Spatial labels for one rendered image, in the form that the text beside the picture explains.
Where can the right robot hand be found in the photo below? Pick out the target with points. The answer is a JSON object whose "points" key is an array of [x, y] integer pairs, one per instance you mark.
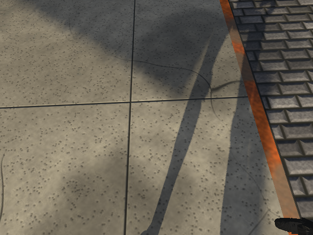
{"points": [[298, 226]]}

